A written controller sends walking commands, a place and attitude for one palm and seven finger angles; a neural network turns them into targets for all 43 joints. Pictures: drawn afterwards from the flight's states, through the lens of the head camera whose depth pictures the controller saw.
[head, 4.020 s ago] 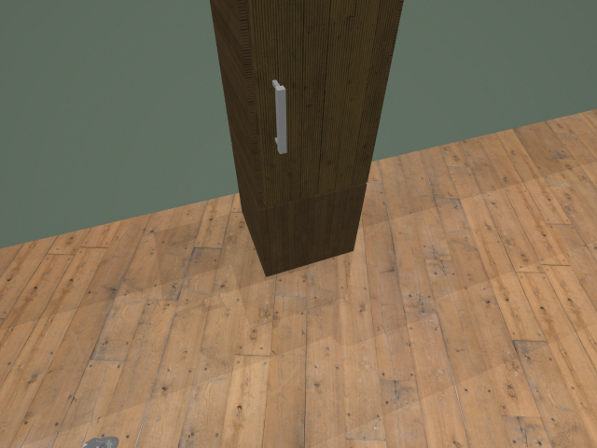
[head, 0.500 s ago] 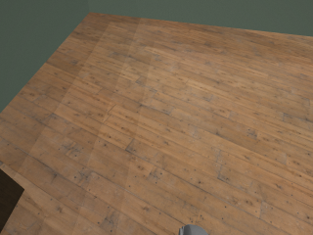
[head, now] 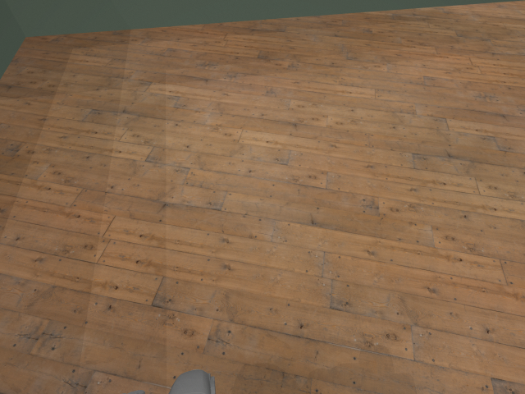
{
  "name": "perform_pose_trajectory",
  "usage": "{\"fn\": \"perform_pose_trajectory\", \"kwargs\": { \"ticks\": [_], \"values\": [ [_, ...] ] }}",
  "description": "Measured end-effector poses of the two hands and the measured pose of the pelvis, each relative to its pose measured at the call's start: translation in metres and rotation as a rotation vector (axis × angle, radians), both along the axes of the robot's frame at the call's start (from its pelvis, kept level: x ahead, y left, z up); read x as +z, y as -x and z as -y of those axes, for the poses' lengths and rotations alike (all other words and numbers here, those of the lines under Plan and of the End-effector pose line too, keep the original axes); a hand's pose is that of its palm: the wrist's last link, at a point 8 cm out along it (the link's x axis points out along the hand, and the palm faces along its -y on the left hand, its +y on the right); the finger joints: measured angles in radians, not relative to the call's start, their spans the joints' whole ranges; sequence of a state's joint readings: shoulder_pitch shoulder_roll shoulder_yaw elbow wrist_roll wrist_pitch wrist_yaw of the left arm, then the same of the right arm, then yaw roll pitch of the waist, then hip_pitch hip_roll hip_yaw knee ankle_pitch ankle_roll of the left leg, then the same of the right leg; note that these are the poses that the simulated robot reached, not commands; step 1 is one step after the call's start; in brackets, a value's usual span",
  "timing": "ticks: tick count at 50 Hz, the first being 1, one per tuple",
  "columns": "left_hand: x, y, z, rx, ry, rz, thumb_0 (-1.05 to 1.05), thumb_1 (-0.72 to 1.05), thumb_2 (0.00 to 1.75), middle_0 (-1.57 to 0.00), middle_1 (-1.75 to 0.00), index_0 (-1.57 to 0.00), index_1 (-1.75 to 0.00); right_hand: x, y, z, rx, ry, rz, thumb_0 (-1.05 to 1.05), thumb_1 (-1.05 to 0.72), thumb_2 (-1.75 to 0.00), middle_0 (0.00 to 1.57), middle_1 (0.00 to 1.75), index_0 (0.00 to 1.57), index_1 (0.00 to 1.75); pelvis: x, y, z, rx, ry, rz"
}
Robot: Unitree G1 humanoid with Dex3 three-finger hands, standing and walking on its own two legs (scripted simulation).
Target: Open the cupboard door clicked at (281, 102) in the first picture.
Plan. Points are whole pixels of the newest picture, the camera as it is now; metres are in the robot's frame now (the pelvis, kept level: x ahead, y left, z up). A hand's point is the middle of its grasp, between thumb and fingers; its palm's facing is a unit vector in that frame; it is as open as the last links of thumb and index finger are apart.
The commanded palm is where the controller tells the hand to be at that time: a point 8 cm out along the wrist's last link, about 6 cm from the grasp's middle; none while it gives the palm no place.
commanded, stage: turn to face it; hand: left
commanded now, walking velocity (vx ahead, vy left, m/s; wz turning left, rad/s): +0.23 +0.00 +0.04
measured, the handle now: out of the picture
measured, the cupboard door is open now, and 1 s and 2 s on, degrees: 0 0 0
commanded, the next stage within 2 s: none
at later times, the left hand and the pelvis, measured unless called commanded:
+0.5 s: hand out of the picture +0.13 +0.26 -0.18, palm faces +0.21 -0.96 -0.16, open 7.3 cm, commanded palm none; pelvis +0.12 +0.07 +0.00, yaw +9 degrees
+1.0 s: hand (125, 393) +0.15 +0.23 -0.14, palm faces +0.44 -0.85 -0.30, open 7.3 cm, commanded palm none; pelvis +0.14 +0.00 +0.01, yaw +27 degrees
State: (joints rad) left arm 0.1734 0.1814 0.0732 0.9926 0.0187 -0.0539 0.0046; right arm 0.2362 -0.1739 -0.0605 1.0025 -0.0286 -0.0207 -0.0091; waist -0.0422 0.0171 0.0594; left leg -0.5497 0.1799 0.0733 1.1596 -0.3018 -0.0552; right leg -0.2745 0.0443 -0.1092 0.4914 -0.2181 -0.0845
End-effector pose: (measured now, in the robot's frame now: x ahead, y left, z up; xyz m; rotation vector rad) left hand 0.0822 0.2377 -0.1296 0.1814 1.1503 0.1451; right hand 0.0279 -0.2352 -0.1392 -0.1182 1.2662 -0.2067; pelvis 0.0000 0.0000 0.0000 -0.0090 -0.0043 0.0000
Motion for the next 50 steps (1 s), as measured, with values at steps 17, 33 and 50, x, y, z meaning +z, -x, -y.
{"fn": "perform_pose_trajectory", "kwargs": {
  "ticks": [17, 33, 50],
  "values": [
    [-0.039, 0.007, -0.041, 0.187, 0.098, -0.239, 0.0, 0.92, 0.9, -0.2, -0.3, -0.2, -0.3, 0.012, -0.186, -0.078, 0.201, 0.028, 0.112, 0.0, -0.91, -0.9, 0.19, 0.3, 0.2, 0.29, -0.01, -0.108, -0.059, 0.083, 0.029, 0.025],
    [-0.005, -0.069, -0.085, 0.272, 0.013, -0.055, 0.0, 0.91, 0.9, -0.2, -0.3, -0.2, -0.3, 0.02, -0.185, -0.066, 0.227, 0.056, -0.03, 0.0, -0.91, -0.9, 0.2, 0.3, 0.2, 0.3, 0.006, -0.13, -0.063, 0.246, 0.039, -0.034],
    [0.028, -0.038, -0.031, 0.446, -0.088, 0.011, 0.0, 0.91, 0.9, -0.2, -0.3, -0.2, -0.3, 0.002, -0.261, -0.016, 0.429, 0.011, -0.021, 0.0, -0.91, -0.9, 0.19, 0.3, 0.2, 0.29, 0.006, -0.143, -0.005, 0.474, -0.032, -0.02]
  ]
}}
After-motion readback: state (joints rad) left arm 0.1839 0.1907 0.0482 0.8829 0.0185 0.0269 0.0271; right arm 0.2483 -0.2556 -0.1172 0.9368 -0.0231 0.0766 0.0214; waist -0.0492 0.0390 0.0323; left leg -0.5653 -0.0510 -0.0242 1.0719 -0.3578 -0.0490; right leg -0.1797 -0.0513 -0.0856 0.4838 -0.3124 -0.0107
